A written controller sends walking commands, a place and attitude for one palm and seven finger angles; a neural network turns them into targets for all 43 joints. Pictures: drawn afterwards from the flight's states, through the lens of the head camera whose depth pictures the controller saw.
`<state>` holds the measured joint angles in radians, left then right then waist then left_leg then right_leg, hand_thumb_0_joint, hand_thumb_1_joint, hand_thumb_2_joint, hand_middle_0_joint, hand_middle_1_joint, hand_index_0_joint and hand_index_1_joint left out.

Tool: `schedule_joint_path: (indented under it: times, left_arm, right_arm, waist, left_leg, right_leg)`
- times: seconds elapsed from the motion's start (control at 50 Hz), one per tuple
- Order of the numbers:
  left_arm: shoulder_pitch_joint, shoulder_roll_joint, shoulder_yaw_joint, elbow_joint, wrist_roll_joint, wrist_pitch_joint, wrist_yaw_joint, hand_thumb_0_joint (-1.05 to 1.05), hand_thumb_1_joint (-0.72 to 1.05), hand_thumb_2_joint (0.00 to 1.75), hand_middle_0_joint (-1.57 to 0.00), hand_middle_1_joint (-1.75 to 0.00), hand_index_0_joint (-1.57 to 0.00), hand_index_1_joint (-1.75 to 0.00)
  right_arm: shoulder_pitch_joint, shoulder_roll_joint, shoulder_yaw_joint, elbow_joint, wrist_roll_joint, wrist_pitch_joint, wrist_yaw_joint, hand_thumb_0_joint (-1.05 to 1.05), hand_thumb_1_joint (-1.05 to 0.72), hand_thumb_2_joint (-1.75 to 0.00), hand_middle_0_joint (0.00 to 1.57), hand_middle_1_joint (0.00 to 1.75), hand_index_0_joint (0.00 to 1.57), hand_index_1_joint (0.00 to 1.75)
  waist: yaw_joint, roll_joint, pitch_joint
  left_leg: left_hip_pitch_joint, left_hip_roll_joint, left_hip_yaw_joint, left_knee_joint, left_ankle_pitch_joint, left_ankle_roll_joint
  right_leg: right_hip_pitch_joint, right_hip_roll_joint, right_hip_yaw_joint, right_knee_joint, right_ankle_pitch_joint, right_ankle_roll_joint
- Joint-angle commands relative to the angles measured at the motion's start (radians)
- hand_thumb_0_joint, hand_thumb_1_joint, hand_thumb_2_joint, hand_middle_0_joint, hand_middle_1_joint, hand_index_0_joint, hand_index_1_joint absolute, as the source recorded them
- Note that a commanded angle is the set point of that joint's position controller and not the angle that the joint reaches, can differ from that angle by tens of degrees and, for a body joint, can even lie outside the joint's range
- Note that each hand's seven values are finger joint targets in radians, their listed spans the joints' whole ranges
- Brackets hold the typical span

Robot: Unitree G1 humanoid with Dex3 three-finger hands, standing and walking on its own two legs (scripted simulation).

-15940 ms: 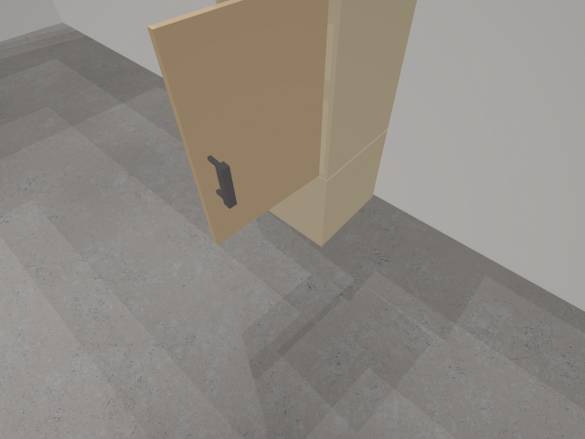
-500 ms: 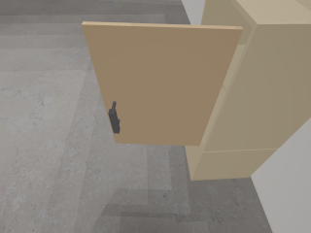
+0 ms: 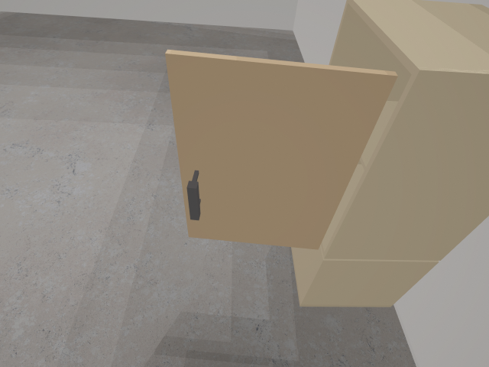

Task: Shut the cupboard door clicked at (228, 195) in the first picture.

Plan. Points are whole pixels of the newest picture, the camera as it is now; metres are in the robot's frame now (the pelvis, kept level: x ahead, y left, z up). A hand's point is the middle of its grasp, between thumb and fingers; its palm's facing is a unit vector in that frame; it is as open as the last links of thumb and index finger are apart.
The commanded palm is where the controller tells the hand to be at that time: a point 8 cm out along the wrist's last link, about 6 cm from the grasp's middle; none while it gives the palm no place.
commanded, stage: shuffle to correct the standing spot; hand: left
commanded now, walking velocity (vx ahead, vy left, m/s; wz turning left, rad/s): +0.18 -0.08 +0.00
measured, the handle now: (195, 195) +0.54 +0.15 -0.10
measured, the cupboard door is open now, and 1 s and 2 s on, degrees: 85 85 85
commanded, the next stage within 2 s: come to a stop and stand still in 0.38 s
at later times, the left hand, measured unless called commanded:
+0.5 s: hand out of the picture -0.02 +0.14 -0.19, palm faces +0.06 -0.99 -0.11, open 7.4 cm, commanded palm none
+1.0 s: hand out of the picture +0.07 +0.19 -0.18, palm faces -0.03 -0.97 -0.24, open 7.3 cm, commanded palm none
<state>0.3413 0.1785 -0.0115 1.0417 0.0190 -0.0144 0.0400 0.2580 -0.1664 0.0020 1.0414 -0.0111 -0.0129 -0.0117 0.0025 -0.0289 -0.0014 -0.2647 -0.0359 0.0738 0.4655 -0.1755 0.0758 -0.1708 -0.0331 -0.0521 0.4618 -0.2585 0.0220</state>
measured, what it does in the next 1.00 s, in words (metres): stands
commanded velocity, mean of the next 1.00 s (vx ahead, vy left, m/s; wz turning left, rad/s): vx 0.04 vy -0.04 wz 0.00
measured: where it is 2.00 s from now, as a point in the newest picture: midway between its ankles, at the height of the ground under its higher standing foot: outside the picture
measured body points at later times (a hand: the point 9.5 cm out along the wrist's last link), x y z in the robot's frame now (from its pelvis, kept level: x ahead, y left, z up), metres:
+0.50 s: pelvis +0.05 -0.01 -0.01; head +0.04 +0.02 +0.44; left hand -0.02 +0.19 -0.18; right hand +0.04 -0.24 -0.15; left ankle +0.05 +0.07 -0.74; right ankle -0.01 -0.13 -0.74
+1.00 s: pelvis +0.03 +0.00 -0.01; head +0.05 +0.01 +0.44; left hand +0.07 +0.24 -0.16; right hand +0.05 -0.23 -0.16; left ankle +0.05 +0.07 -0.74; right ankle -0.01 -0.13 -0.74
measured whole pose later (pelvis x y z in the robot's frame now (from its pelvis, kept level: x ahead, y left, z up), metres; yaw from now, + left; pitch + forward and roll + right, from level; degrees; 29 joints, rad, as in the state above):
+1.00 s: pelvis +0.03 +0.00 -0.01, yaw -2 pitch -1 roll -2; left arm 0.26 0.19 0.00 1.01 0.01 -0.01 0.06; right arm 0.24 -0.17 -0.02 1.02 -0.01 -0.01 -0.03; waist -0.02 0.02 0.05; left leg -0.29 -0.01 0.09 0.58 -0.28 0.08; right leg -0.18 -0.01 -0.04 0.51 -0.32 0.02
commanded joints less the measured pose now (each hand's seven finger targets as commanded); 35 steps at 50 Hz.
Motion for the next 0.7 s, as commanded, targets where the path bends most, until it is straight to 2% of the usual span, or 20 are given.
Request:
schedule_joint_path:
  times: [0.0, 0.04, 0.08, 0.12, 0.22, 0.24, 0.32, 0.4, 0.46, 0.48, 0.5, 0.52, 0.54, 0.56, 0.58, 0.6, 0.62, 0.64, 0.66, 0.68]
  left_arm:
    - [0.076, 0.070, 0.010, -0.026, 0.003, -0.008, 0.001, 0.00, 0.90, 0.90, -0.20, -0.30, -0.20, -0.30]
    - [0.094, 0.065, 0.011, -0.018, 0.008, -0.003, -0.003, 0.00, 0.90, 0.90, -0.20, -0.30, -0.20, -0.30]
    - [0.107, 0.062, 0.015, -0.015, 0.012, 0.003, -0.007, 0.00, 0.90, 0.90, -0.20, -0.30, -0.20, -0.30]
    - [0.128, 0.057, 0.018, -0.011, 0.013, 0.004, -0.012, 0.00, 0.90, 0.90, -0.20, -0.30, -0.20, -0.30]
    - [0.148, 0.043, 0.019, 0.003, 0.010, -0.006, -0.018, 0.00, 0.90, 0.90, -0.20, -0.30, -0.20, -0.30]
    - [0.155, 0.047, 0.021, 0.002, 0.010, -0.008, -0.019, 0.00, 0.90, 0.90, -0.20, -0.30, -0.20, -0.30]
    - [0.177, 0.051, 0.024, 0.019, 0.005, -0.017, -0.017, 0.00, 0.90, 0.90, -0.20, -0.30, -0.20, -0.30]
    - [0.209, 0.077, 0.037, 0.037, 0.000, -0.023, -0.011, 0.00, 0.90, 0.90, -0.20, -0.30, -0.20, -0.30]
    - [0.213, 0.077, 0.045, 0.041, 0.003, -0.025, -0.007, 0.00, 0.90, 0.90, -0.20, -0.30, -0.20, -0.30]
    - [0.198, 0.068, 0.042, 0.040, 0.003, -0.023, -0.007, 0.00, 0.90, 0.90, -0.20, -0.30, -0.20, -0.30]
    - [0.177, 0.045, 0.036, 0.038, 0.003, -0.021, -0.005, 0.00, 0.90, 0.90, -0.20, -0.30, -0.20, -0.30]
    - [0.169, 0.019, 0.026, 0.037, 0.004, -0.022, -0.002, 0.00, 0.90, 0.90, -0.20, -0.30, -0.20, -0.30]
    - [0.169, 0.002, 0.020, 0.037, 0.000, -0.022, 0.006, 0.00, 0.90, 0.90, -0.20, -0.30, -0.20, -0.30]
    - [0.164, -0.004, 0.017, 0.040, -0.004, -0.016, 0.013, 0.00, 0.90, 0.90, -0.20, -0.30, -0.20, -0.30]
    - [0.166, -0.003, 0.017, 0.045, -0.010, -0.011, 0.018, 0.00, 0.90, 0.90, -0.20, -0.30, -0.20, -0.30]
    - [0.165, -0.003, 0.018, 0.047, -0.011, -0.007, 0.019, 0.00, 0.90, 0.90, -0.20, -0.30, -0.20, -0.30]
    - [0.174, 0.004, 0.021, 0.050, -0.012, -0.007, 0.019, 0.00, 0.90, 0.90, -0.20, -0.30, -0.20, -0.30]
    - [0.179, 0.023, 0.025, 0.047, -0.009, -0.008, 0.020, 0.00, 0.90, 0.90, -0.20, -0.30, -0.20, -0.30]
    - [0.175, 0.036, 0.028, 0.040, -0.007, -0.008, 0.022, 0.00, 0.90, 0.90, -0.20, -0.30, -0.20, -0.30]
    - [0.162, 0.048, 0.033, 0.030, -0.006, -0.005, 0.024, 0.00, 0.90, 0.90, -0.20, -0.30, -0.20, -0.30]
  right_arm:
    - [0.021, -0.119, -0.017, -0.029, -0.001, -0.016, -0.001, 0.00, -0.90, -0.90, 0.20, 0.30, 0.20, 0.30]
    - [0.035, -0.122, -0.020, -0.020, -0.003, -0.007, -0.001, 0.00, -0.90, -0.90, 0.20, 0.30, 0.20, 0.30]
    - [0.026, -0.138, -0.027, -0.018, -0.006, -0.001, 0.000, 0.00, -0.90, -0.90, 0.20, 0.30, 0.20, 0.30]
    - [0.024, -0.147, -0.033, -0.018, -0.007, 0.000, -0.001, 0.00, -0.90, -0.90, 0.20, 0.30, 0.20, 0.30]
    - [0.042, -0.130, -0.036, -0.005, -0.004, -0.011, -0.004, 0.00, -0.90, -0.90, 0.20, 0.30, 0.20, 0.30]
    - [0.045, -0.120, -0.035, -0.004, -0.003, -0.014, -0.005, 0.00, -0.90, -0.90, 0.20, 0.30, 0.20, 0.30]
    - [0.046, -0.088, -0.032, -0.001, -0.001, -0.022, -0.005, 0.00, -0.90, -0.90, 0.20, 0.30, 0.20, 0.30]
    - [0.038, -0.038, -0.021, -0.005, -0.002, -0.034, -0.002, 0.00, -0.90, -0.90, 0.20, 0.30, 0.20, 0.30]
    - [0.036, -0.021, -0.020, -0.003, -0.003, -0.040, -0.001, 0.00, -0.90, -0.90, 0.20, 0.30, 0.20, 0.30]
    - [0.050, -0.019, -0.017, 0.008, -0.001, -0.043, -0.003, 0.00, -0.90, -0.90, 0.20, 0.30, 0.20, 0.30]
    - [0.087, -0.030, -0.015, 0.033, 0.002, -0.047, -0.010, 0.00, -0.90, -0.90, 0.20, 0.30, 0.20, 0.30]
    - [0.143, -0.060, -0.018, 0.064, 0.002, -0.050, -0.020, 0.00, -0.90, -0.90, 0.20, 0.30, 0.20, 0.30]
    - [0.185, -0.081, -0.018, 0.081, 0.005, -0.049, -0.035, 0.00, -0.90, -0.90, 0.20, 0.30, 0.20, 0.30]
    - [0.179, -0.083, -0.010, 0.087, 0.008, -0.045, -0.045, 0.00, -0.90, -0.90, 0.20, 0.30, 0.20, 0.30]
    - [0.150, -0.078, -0.006, 0.082, 0.009, -0.039, -0.049, 0.00, -0.90, -0.90, 0.20, 0.30, 0.20, 0.30]
    - [0.127, -0.079, -0.007, 0.072, 0.010, -0.034, -0.051, 0.00, -0.90, -0.90, 0.20, 0.30, 0.20, 0.30]
    - [0.105, -0.075, -0.010, 0.058, 0.012, -0.033, -0.053, 0.00, -0.90, -0.90, 0.20, 0.30, 0.20, 0.30]
    - [0.093, -0.067, -0.013, 0.050, 0.015, -0.031, -0.054, 0.00, -0.90, -0.90, 0.20, 0.30, 0.20, 0.30]
    - [0.086, -0.066, -0.019, 0.041, 0.015, -0.026, -0.054, 0.00, -0.90, -0.90, 0.20, 0.30, 0.20, 0.30]
    - [0.088, -0.061, -0.024, 0.035, 0.013, -0.022, -0.053, 0.00, -0.90, -0.90, 0.20, 0.30, 0.20, 0.30]
  waist:
    - [0.001, 0.036, 0.064]
    - [0.001, 0.028, 0.069]
    - [0.005, 0.061, 0.100]
    - [0.010, 0.080, 0.098]
    - [0.010, 0.062, 0.110]
    - [0.013, 0.040, 0.107]
    - [0.009, -0.012, 0.122]
    - [0.011, -0.114, 0.105]
    - [0.004, -0.076, 0.108]
    - [-0.005, -0.030, 0.106]
    - [-0.019, 0.041, 0.089]
    - [-0.027, 0.136, 0.045]
    - [-0.026, 0.186, 0.021]
    - [-0.012, 0.219, 0.016]
    - [0.000, 0.185, 0.021]
    - [0.007, 0.155, 0.038]
    - [0.012, 0.122, 0.044]
    - [0.016, 0.048, 0.066]
    - [0.011, 0.025, 0.055]
    - [0.006, 0.006, 0.038]
  left_leg:
    - [-0.024, 0.142, -0.188, -0.184, -0.205, -0.038]
    - [-0.040, 0.150, -0.200, -0.200, -0.336, -0.030]
    - [-0.084, 0.162, -0.224, -0.226, -0.453, -0.021]
    - [-0.091, 0.180, -0.245, -0.245, -0.491, -0.010]
    - [-0.089, 0.185, -0.236, -0.210, -0.433, 0.007]
    - [-0.092, 0.182, -0.230, -0.194, -0.408, 0.010]
    - [-0.087, 0.127, -0.151, -0.077, -0.297, -0.008]
    - [-0.141, 0.055, -0.017, 0.108, -0.160, -0.031]
    - [-0.118, 0.055, 0.013, 0.123, -0.113, -0.031]
    - [-0.062, 0.066, -0.004, 0.082, -0.039, -0.028]
    - [0.034, 0.108, -0.055, 0.025, 0.125, -0.022]
    - [0.146, 0.174, -0.134, 0.014, 0.381, 0.004]
    - [0.187, 0.242, -0.198, 0.006, 0.674, 0.052]
    - [0.220, 0.277, -0.209, 0.012, 0.923, 0.073]
    - [0.231, 0.274, -0.193, 0.027, 1.020, 0.067]
    - [0.206, 0.243, -0.165, 0.037, 0.994, 0.041]
    - [0.182, 0.210, -0.136, 0.041, 0.912, 0.014]
    - [0.133, 0.179, -0.115, 0.044, 0.791, -0.005]
    - [0.104, 0.156, -0.095, 0.048, 0.674, -0.022]
    - [0.096, 0.144, -0.089, 0.046, 0.618, -0.028]
  right_leg:
    - [-0.054, -0.063, 0.082, -0.094, -0.024, -0.051]
    - [-0.057, -0.043, 0.061, -0.075, -0.117, -0.051]
    - [-0.076, -0.029, 0.048, -0.049, -0.191, -0.052]
    - [-0.077, -0.014, 0.029, -0.017, -0.181, -0.056]
    - [-0.078, -0.019, 0.040, -0.019, -0.142, -0.071]
    - [-0.066, -0.024, 0.051, -0.034, -0.136, -0.076]
    - [-0.084, -0.066, 0.132, -0.093, -0.165, -0.098]
    - [-0.010, -0.139, 0.222, -0.142, -0.092, -0.142]
    - [-0.008, -0.143, 0.199, -0.102, 0.032, -0.154]
    - [-0.031, -0.115, 0.162, -0.057, 0.110, -0.138]
    - [-0.069, -0.070, 0.095, 0.021, 0.210, -0.106]
    - [-0.114, -0.030, 0.032, 0.111, 0.227, -0.071]
    - [-0.114, -0.005, -0.003, 0.141, 0.144, -0.041]
    - [-0.115, -0.008, -0.001, 0.122, 0.013, -0.030]
    - [-0.094, -0.017, 0.014, 0.063, -0.019, -0.029]
    - [-0.053, -0.026, 0.017, 0.003, 0.066, -0.027]
    - [-0.014, -0.038, 0.027, -0.026, 0.228, -0.028]
    - [0.020, -0.055, 0.046, -0.021, 0.418, -0.032]
    - [0.043, -0.081, 0.063, 0.001, 0.562, -0.036]
    - [0.057, -0.095, 0.067, 0.025, 0.640, -0.041]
